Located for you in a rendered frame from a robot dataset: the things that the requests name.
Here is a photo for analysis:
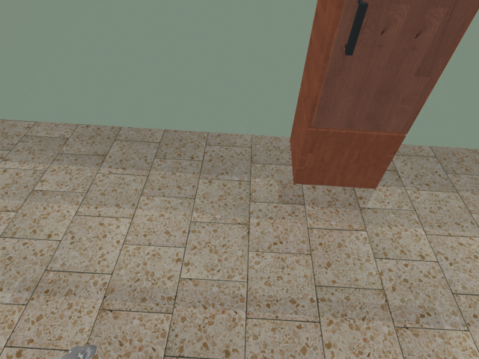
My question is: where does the cupboard door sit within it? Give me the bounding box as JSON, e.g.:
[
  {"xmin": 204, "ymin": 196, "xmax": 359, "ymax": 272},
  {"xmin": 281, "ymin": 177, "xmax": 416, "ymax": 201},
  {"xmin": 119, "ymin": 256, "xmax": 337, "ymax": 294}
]
[{"xmin": 313, "ymin": 0, "xmax": 479, "ymax": 133}]

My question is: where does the handle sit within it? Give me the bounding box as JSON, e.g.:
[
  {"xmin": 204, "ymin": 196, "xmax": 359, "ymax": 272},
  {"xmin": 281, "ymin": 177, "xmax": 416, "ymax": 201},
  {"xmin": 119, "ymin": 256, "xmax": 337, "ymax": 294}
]
[{"xmin": 345, "ymin": 0, "xmax": 368, "ymax": 55}]

